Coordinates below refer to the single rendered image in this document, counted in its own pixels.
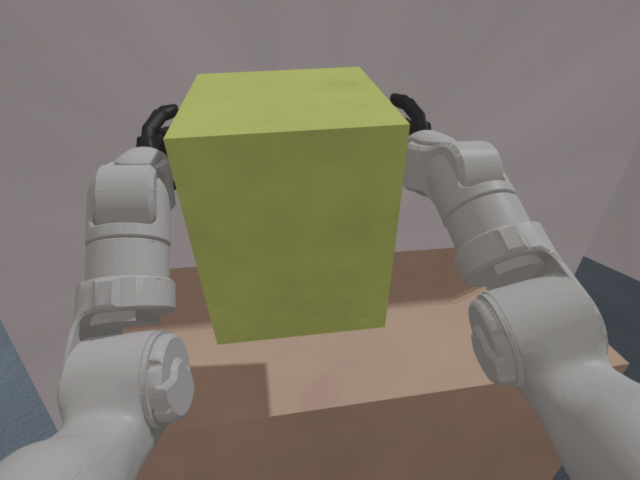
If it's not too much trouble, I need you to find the left robot forearm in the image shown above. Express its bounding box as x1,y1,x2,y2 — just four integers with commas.
57,147,176,420

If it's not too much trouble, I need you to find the robot left upper arm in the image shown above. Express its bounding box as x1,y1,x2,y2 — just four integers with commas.
0,330,194,480

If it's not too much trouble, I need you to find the left robot hand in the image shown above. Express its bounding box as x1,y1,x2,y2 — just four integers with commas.
136,104,178,190

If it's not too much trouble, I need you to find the robot right upper arm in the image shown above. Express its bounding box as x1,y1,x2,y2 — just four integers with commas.
468,272,640,480

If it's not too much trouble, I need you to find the carton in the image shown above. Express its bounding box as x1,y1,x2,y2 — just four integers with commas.
163,67,410,345

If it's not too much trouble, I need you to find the right robot forearm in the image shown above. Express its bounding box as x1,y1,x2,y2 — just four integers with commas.
403,130,608,354

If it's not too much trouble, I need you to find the right robot hand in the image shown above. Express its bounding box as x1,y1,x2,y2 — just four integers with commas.
390,93,431,136

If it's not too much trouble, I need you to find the pedestal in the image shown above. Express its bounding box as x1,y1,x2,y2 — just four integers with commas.
122,248,630,480

